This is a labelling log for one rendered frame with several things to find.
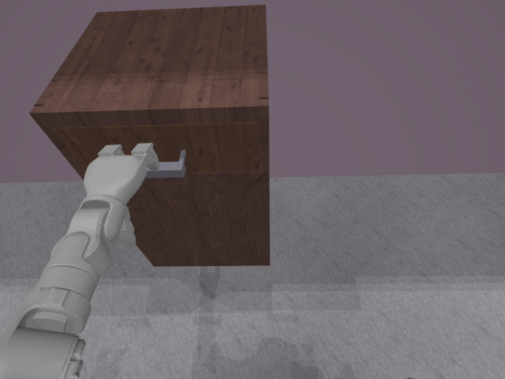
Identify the cabinet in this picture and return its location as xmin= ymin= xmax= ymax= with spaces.
xmin=29 ymin=5 xmax=270 ymax=267

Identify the handle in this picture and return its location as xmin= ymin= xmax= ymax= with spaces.
xmin=145 ymin=150 xmax=186 ymax=178

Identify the robot left hand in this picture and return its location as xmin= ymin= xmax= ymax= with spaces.
xmin=84 ymin=143 xmax=159 ymax=246

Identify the drawer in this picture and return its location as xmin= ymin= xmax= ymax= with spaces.
xmin=53 ymin=122 xmax=260 ymax=173

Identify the robot left forearm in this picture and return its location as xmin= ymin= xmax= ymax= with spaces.
xmin=0 ymin=194 xmax=126 ymax=354

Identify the robot left upper arm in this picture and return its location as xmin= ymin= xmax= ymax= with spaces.
xmin=0 ymin=327 xmax=86 ymax=379

